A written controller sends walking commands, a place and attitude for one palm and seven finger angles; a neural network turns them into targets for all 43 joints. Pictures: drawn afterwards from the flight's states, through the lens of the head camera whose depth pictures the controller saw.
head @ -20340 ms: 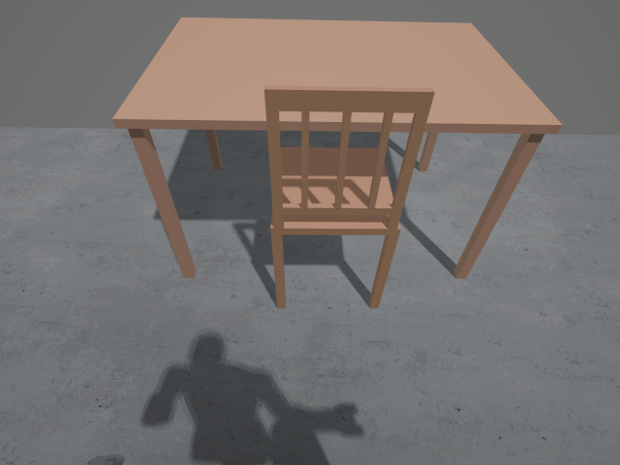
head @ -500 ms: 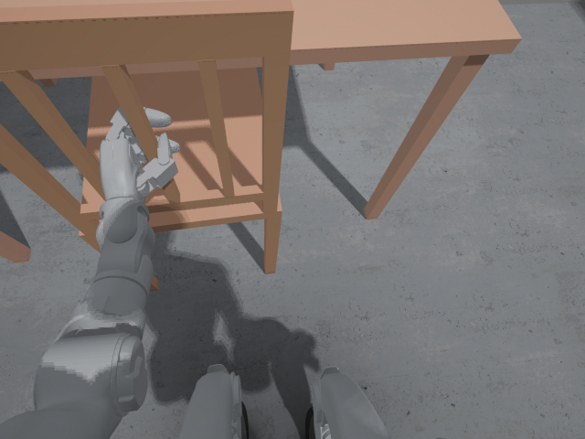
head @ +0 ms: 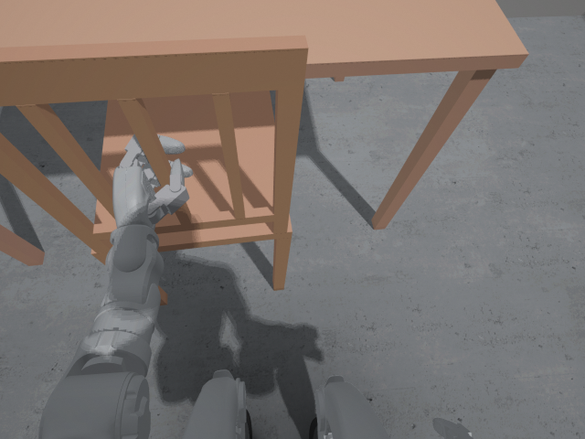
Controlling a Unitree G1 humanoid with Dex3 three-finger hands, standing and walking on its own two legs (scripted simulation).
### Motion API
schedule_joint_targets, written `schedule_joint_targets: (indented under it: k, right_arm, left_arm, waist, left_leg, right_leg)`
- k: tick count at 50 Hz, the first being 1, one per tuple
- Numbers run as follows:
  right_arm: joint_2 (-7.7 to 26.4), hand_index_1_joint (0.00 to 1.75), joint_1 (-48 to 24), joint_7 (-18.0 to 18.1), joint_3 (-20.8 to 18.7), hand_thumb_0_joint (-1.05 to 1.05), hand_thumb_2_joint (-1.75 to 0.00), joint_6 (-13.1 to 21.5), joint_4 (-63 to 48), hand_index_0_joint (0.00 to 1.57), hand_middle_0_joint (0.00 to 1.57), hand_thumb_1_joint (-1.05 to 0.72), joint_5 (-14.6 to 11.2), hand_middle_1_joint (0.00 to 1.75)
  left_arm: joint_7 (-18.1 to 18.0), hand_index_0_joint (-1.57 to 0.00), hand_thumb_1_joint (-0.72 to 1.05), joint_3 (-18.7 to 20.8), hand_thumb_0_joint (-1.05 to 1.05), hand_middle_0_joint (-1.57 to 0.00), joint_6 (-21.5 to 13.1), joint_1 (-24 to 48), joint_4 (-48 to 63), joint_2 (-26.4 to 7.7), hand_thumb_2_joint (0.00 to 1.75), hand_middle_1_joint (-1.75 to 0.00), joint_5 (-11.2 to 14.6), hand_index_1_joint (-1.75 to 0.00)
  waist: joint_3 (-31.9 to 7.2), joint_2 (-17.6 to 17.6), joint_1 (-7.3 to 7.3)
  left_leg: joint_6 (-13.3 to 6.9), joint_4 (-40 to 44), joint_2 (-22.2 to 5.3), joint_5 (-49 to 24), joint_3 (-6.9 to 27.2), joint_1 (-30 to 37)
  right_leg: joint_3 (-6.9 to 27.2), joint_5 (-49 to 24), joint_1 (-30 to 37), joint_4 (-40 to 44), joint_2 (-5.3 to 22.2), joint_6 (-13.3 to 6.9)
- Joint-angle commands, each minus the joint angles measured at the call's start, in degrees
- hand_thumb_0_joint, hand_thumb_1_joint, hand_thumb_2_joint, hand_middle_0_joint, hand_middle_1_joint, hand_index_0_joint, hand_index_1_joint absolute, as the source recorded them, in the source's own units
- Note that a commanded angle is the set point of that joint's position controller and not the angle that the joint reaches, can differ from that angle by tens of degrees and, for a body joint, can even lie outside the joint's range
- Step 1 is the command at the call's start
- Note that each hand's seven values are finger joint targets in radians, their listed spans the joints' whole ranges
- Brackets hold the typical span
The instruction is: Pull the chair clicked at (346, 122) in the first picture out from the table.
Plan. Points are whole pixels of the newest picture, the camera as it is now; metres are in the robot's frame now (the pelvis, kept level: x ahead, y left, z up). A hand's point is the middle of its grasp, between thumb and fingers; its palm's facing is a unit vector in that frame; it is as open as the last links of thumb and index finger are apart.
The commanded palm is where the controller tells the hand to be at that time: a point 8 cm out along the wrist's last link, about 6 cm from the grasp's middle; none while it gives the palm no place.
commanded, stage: step backward, pulling the chair out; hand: left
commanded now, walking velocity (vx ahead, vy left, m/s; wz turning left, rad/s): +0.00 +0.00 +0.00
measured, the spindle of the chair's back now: (164, 172) +0.47 +0.17 +0.02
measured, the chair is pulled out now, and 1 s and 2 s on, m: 0.03 0.19 0.27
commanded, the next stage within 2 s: none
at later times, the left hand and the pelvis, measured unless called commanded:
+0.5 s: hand (186, 206) +0.41 +0.13 +0.04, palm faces +0.01 -0.99 -0.13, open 5.0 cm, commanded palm +0.39 +0.17 +0.04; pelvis +0.00 +0.01 +0.09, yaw +0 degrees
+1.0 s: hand (193, 293) +0.29 +0.11 +0.04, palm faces +0.04 -0.99 -0.14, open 5.1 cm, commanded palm +0.31 +0.16 +0.04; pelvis -0.08 -0.01 +0.10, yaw +1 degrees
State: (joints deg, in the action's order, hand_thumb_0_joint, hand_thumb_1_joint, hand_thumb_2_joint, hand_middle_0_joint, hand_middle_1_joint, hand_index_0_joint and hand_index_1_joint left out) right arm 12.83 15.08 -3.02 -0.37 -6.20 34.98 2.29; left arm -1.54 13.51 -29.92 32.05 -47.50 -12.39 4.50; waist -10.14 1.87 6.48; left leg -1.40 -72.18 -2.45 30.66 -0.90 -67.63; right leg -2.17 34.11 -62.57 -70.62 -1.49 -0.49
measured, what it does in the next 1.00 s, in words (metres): rises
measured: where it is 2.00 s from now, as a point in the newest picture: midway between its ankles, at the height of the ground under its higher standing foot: outside the picture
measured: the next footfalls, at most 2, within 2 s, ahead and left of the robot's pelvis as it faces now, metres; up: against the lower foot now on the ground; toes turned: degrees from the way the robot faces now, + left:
left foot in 1.58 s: -0.19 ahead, +0.12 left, +0.00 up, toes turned +7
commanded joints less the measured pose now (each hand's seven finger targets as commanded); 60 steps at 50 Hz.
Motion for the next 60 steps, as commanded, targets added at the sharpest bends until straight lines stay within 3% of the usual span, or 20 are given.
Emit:
schedule_joint_targets:
  k: [1, 2, 3, 4, 6, 8, 9, 10, 14, 21, 26, 30, 33, 39, 45, 48, 51, 53, 56, 60]
  right_arm:
    - [9.0, 0.3, 6.7, 0.7, -3.1, 0.0, -0.9, 1.4, -3.7, 0.2, 0.2, -0.9, 0.0, 0.3]
    - [9.1, 0.3, 6.5, 0.8, -3.1, 0.0, -0.9, 1.5, -4.0, 0.2, 0.2, -0.9, -0.1, 0.3]
    - [8.5, 0.3, 9.5, 2.2, -2.5, 0.0, -0.9, -1.9, -8.7, 0.2, 0.2, -0.9, -3.9, 0.3]
    - [8.4, 0.3, 10.2, 4.0, -3.3, 0.0, -0.9, -2.3, -9.4, 0.2, 0.2, -0.9, -4.9, 0.3]
    - [8.0, 0.3, 8.8, 5.5, -2.8, 0.0, -0.9, -2.2, -8.8, 0.2, 0.2, -0.9, -5.1, 0.3]
    - [8.4, 0.3, 7.7, 6.1, -2.2, 0.0, -0.9, -2.8, -7.6, 0.2, 0.2, -0.9, -5.4, 0.3]
    - [8.7, 0.3, 7.1, 6.7, -2.0, 0.0, -0.9, -2.9, -6.8, 0.2, 0.2, -0.9, -5.3, 0.3]
    - [9.0, 0.3, 7.3, 7.1, -1.9, 0.0, -0.9, -2.8, -5.9, 0.2, 0.2, -0.9, -5.1, 0.3]
    - [9.4, 0.3, 9.3, 8.0, -2.0, 0.0, -0.9, -1.5, -2.3, 0.2, 0.2, -0.9, -4.3, 0.3]
    - [9.2, 0.3, 7.8, 8.4, -3.0, 0.0, -0.9, 2.0, 1.4, 0.2, 0.2, -0.9, -4.1, 0.3]
    - [9.2, 0.3, 6.8, 8.5, -3.1, 0.0, -0.9, 4.2, 2.2, 0.2, 0.2, -0.9, -3.9, 0.3]
    - [9.3, 0.3, 6.2, 9.0, -3.3, 0.0, -0.9, 5.1, 2.2, 0.2, 0.2, -0.9, -4.7, 0.3]
    - [9.7, 0.3, 5.6, 9.5, -3.3, 0.0, -0.9, 5.9, 2.5, 0.2, 0.2, -0.9, -5.2, 0.3]
    - [9.5, 0.3, 3.5, 9.7, -2.5, 0.0, -0.9, 7.8, 3.6, 0.2, 0.2, -0.9, -5.6, 0.3]
    - [10.0, 0.3, 1.2, 10.0, -2.1, 0.0, -0.9, 9.8, 3.7, 0.2, 0.2, -0.9, -6.2, 0.3]
    - [10.5, 0.3, 0.5, 10.8, -1.9, 0.0, -0.9, 11.0, 4.4, 0.2, 0.2, -0.9, -6.0, 0.3]
    - [9.9, 0.3, -0.2, 11.2, -1.4, 0.0, -0.9, 11.7, 3.9, 0.2, 0.2, -0.9, -5.9, 0.3]
    - [10.2, 0.3, -0.6, 11.2, -1.5, 0.0, -0.9, 11.8, 3.0, 0.2, 0.2, -0.9, -6.0, 0.3]
    - [9.8, 0.3, -1.7, 11.1, -1.1, 0.0, -0.9, 12.1, 3.0, 0.2, 0.2, -0.9, -5.1, 0.3]
    - [9.7, 0.3, -0.3, 11.0, -1.5, 0.0, -0.9, 12.6, 4.0, 0.2, 0.2, -0.9, -4.5, 0.3]
  left_arm:
    - [0.5, -0.5, 0.9, 0.9, 0.0, -0.5, -4.4, 15.3, 11.0, -7.7, 0.9, -1.45, 0.3, -1.45]
    - [0.5, -0.5, 0.9, 0.4, 0.0, -0.5, -4.6, 17.8, 13.0, -7.7, 0.9, -1.45, 0.4, -1.45]
    - [-3.0, -0.5, 0.9, -0.5, 0.0, -0.5, 3.7, 27.3, 19.6, -19.7, 0.9, -1.45, -4.7, -1.45]
    - [-4.2, -0.5, 0.9, -1.3, 0.0, -0.5, 6.7, 31.7, 26.5, -19.5, 0.9, -1.45, -4.1, -1.45]
    - [-5.2, -0.5, 0.9, -2.7, 0.0, -0.5, 11.5, 23.1, 21.7, -15.9, 0.9, -1.45, -4.0, -1.45]
    - [-5.6, -0.5, 0.9, -7.0, 0.0, -0.5, 16.0, 15.6, 11.8, -10.1, 0.9, -1.45, -3.9, -1.45]
    - [-5.6, -0.5, 0.9, -7.6, 0.0, -0.5, 17.3, 15.2, 8.2, -9.5, 0.9, -1.45, -4.2, -1.45]
    - [-6.0, -0.5, 0.9, -7.5, 0.0, -0.5, 18.0, 15.5, 5.8, -9.6, 0.9, -1.45, -4.1, -1.45]
    - [-6.1, -0.5, 0.9, -7.4, 0.0, -0.5, 16.8, 22.8, -1.1, -10.6, 0.9, -1.45, -4.5, -1.45]
    - [-3.9, -0.5, 0.9, -9.4, 0.0, -0.5, 14.8, 23.4, -7.5, -7.8, 0.9, -1.45, -4.0, -1.45]
    - [-3.4, -0.5, 0.9, -9.3, 0.0, -0.5, 13.9, 21.1, -5.6, -7.7, 0.9, -1.45, -3.7, -1.45]
    - [-3.3, -0.5, 0.9, -8.3, 0.0, -0.5, 13.8, 20.0, -4.1, -9.5, 0.9, -1.45, -3.6, -1.45]
    - [-3.7, -0.5, 0.9, -7.9, 0.0, -0.5, 13.8, 21.0, -4.2, -11.4, 0.9, -1.45, -3.4, -1.45]
    - [-5.0, -0.5, 0.9, -8.7, 0.0, -0.5, 13.3, 22.8, -4.9, -12.4, 0.9, -1.45, -2.9, -1.45]
    - [-6.1, -0.5, 0.9, -9.6, 0.0, -0.5, 12.9, 22.5, -6.5, -12.8, 0.9, -1.45, -2.3, -1.45]
    - [-6.1, -0.5, 0.9, -10.4, 0.0, -0.5, 12.2, 21.5, -6.0, -11.5, 0.9, -1.45, -2.1, -1.45]
    - [-5.6, -0.5, 0.9, -12.3, 0.0, -0.5, 11.7, 20.0, -5.3, -8.4, 0.9, -1.45, -1.7, -1.45]
    - [-5.5, -0.5, 0.9, -12.3, 0.0, -0.5, 11.9, 19.7, -5.3, -8.7, 0.9, -1.45, -1.4, -1.45]
    - [-5.2, -0.5, 0.9, -13.2, 0.0, -0.5, 12.1, 19.0, -3.6, -6.8, 0.9, -1.45, -1.6, -1.45]
    - [-5.0, -0.5, 0.9, -12.6, 0.0, -0.5, 12.2, 18.4, -2.9, -7.4, 0.9, -1.45, -2.0, -1.45]
  waist:
    - [-26.5, 2.0, 0.75]
    - [-27.5, 2.8, 0.87]
    - [-37.9, 6.8, -1.31]
    - [-38.7, 9.5, -0.59]
    - [-34.1, 8.5, -0.47]
    - [-25.8, 1.8, -0.16]
    - [-20.3, 1.9, 0.24]
    - [-19.0, 1.6, -0.27]
    - [-18.7, 3.6, -0.05]
    - [-15.5, 10.9, -1.28]
    - [-16.2, 9.8, -1.66]
    - [-17.8, 2.0, -1.65]
    - [-17.3, 0.5, -1.32]
    - [-13.7, 3.8, -2.0]
    - [-8.0, -3.2, -2.18]
    - [-7.6, -0.6, -2.59]
    - [-8.6, 1.2, -3.57]
    - [-5.8, 1.5, -3.53]
    - [-4.0, 8.3, -4.34]
    - [-5.7, 5.4, -4.03]
  left_leg:
    - [0.3, 5.3, 1.7, -26.3, 2.0, 23.1]
    - [0.4, 5.4, 1.6, -26.1, 2.1, 23.8]
    - [-0.7, 16.1, 0.6, -25.4, 0.9, 41.2]
    - [-0.9, 18.8, 0.8, -27.9, 0.8, 45.9]
    - [-0.8, 20.1, 0.5, -32.5, 1.4, 45.3]
    - [-0.8, 23.9, -1.1, -29.7, 3.6, 43.4]
    - [-0.9, 26.8, -2.4, -28.3, 4.8, 41.6]
    - [-1.4, 27.6, -3.0, -31.6, 5.0, 42.0]
    - [-1.0, 29.8, -4.6, -48.1, 4.7, 48.9]
    - [-1.8, 35.4, -8.1, -54.5, 9.2, 57.6]
    - [-2.0, 36.6, -9.0, -55.7, 9.4, 59.8]
    - [-0.9, 36.1, -7.4, -47.6, 6.9, 54.9]
    - [-0.2, 37.0, -6.0, -39.3, 5.3, 51.7]
    - [-0.6, 39.6, -4.7, -25.8, 5.4, 48.7]
    - [1.1, 36.7, -0.4, -10.8, 2.2, 49.4]
    - [0.5, 40.4, -1.8, -14.0, 3.8, 52.0]
    - [-1.5, 44.8, -5.5, -17.4, 8.9, 50.7]
    - [-2.6, 47.8, -7.4, -10.2, 11.5, 49.2]
    - [-4.1, 52.1, -11.2, -4.0, 17.4, 47.2]
    - [-4.3, 47.8, -11.2, -15.9, 16.0, 51.0]
  right_leg:
    - [0.6, -29.2, 10.6, 7.7, -0.8, -0.8]
    - [0.7, -28.5, 10.6, 7.7, -0.7, -0.8]
    - [4.7, -31.6, 29.2, 18.8, 2.6, -1.5]
    - [4.9, -38.6, 33.2, 21.8, 2.6, -1.0]
    - [4.4, -45.8, 33.8, 22.4, 3.3, -0.7]
    - [3.3, -40.6, 33.4, 25.2, 3.6, 0.2]
    - [1.7, -35.5, 31.2, 25.2, 3.4, 0.4]
    - [2.3, -37.3, 32.3, 26.1, 3.4, 0.8]
    - [3.3, -48.2, 35.7, 29.5, 4.3, 1.6]
    - [2.9, -30.6, 33.0, 32.0, 2.8, 1.2]
    - [3.4, -32.0, 35.6, 34.4, 2.9, 1.1]
    - [4.5, -43.1, 42.8, 37.6, 4.2, 1.0]
    - [5.4, -45.2, 45.1, 38.8, 6.0, 0.9]
    - [6.9, -30.7, 44.6, 41.5, 7.0, 1.7]
    - [11.2, -13.3, 41.2, 51.1, 12.8, 0.6]
    - [7.9, -14.1, 40.0, 48.8, 10.3, 1.0]
    - [5.4, -16.2, 41.9, 42.2, 6.0, 1.4]
    - [5.5, -9.1, 40.9, 40.5, 5.0, 0.8]
    - [4.8, -9.3, 40.0, 33.0, 3.4, -0.3]
    - [5.3, -15.1, 42.3, 35.3, 3.4, -0.4]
